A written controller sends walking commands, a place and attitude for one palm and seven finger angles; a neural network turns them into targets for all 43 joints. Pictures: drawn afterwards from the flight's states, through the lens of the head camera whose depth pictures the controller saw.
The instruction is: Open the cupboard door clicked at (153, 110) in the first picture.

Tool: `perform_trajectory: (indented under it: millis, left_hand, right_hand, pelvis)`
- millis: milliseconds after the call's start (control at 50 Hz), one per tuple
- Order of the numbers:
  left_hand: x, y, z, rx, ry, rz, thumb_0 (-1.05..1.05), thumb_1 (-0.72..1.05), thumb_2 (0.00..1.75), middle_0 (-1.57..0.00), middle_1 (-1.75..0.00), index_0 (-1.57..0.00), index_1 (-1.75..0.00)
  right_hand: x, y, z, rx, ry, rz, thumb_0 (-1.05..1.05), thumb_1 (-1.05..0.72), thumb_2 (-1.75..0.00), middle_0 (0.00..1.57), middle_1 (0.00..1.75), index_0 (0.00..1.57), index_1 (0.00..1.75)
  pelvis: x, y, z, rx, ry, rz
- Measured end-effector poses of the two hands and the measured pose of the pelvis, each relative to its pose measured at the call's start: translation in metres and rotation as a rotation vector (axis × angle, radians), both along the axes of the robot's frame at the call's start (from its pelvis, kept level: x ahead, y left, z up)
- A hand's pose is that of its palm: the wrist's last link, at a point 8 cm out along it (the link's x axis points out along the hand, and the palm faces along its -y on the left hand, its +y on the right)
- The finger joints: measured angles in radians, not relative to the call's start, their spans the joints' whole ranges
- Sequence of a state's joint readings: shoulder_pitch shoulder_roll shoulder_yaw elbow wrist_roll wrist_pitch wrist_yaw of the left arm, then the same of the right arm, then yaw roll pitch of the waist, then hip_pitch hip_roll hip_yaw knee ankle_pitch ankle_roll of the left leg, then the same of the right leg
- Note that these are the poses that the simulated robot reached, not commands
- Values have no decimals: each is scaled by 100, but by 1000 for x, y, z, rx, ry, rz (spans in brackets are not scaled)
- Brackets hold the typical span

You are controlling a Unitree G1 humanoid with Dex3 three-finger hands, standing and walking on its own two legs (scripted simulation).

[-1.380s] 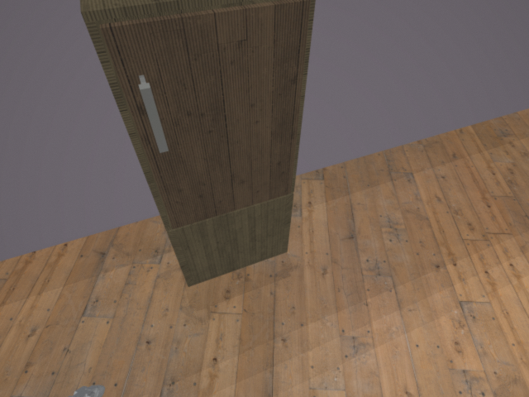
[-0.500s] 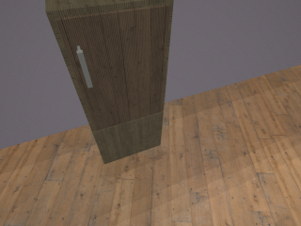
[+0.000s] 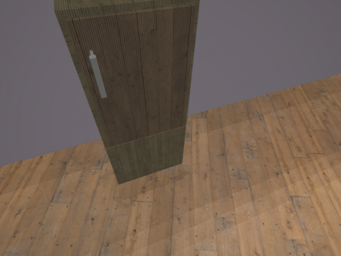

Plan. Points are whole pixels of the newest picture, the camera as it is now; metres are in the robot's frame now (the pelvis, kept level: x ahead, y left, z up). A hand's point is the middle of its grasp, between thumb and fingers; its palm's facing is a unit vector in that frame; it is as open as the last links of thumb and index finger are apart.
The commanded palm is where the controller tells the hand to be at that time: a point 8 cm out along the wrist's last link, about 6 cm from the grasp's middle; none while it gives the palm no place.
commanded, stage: look at it before walking up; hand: left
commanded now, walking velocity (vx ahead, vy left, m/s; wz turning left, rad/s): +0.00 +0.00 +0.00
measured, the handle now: (97, 74) +0.64 +0.29 +0.07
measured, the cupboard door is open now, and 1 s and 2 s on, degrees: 0 0 0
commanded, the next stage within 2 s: turn to face it in 0.06 s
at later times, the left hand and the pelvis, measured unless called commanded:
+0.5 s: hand out of the picture +0.04 +0.24 -0.18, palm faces +0.14 -0.96 -0.26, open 7.3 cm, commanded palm none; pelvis -0.01 +0.02 -0.02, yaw +10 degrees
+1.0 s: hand out of the picture -0.02 +0.21 -0.17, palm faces +0.34 -0.90 -0.27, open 7.3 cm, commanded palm none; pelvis -0.01 +0.00 -0.01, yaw +19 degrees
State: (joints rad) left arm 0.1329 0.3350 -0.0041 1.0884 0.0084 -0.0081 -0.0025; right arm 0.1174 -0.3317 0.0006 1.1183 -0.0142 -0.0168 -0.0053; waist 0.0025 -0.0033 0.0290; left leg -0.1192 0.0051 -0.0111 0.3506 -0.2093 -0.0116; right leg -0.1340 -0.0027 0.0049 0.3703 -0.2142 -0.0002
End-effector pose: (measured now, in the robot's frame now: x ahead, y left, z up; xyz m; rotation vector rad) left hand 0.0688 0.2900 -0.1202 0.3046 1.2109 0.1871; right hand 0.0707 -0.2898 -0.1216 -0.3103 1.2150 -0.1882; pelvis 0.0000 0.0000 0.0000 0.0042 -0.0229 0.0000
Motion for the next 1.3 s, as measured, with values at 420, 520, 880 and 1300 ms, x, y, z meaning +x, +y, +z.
perform_trajectory:
  millis: [420, 520, 880, 1300]
  left_hand:
    - [-20, -8, -15, -30, -31, 102, 0, 91, 90, -21, -30, -21, -30]
    - [-51, -4, -37, -82, -18, 175, 0, 91, 90, -21, -30, -21, -30]
    - [-104, -15, -21, -99, 45, 350, 0, 91, 90, -20, -29, -20, -30]
    - [-182, -105, -37, -228, 168, 532, 0, 91, 90, -21, -29, -21, -30]
  right_hand:
    - [8, 30, -18, 42, 45, 62, 1, -91, -89, 20, 30, 20, 30]
    - [8, 62, -24, 57, 56, 107, 1, -91, -89, 20, 30, 20, 30]
    - [4, 95, -23, 113, 97, 184, 1, -91, -89, 20, 30, 21, 30]
    - [70, 93, -24, 105, 49, 332, 1, -91, -89, 19, 30, 20, 30]
  pelvis:
    - [-7, 7, -12, -12, 11, 105]
    - [-12, 23, -22, -10, -2, 181]
    - [-16, 23, -6, -16, 36, 294]
    - [7, 6, -11, -20, 27, 374]
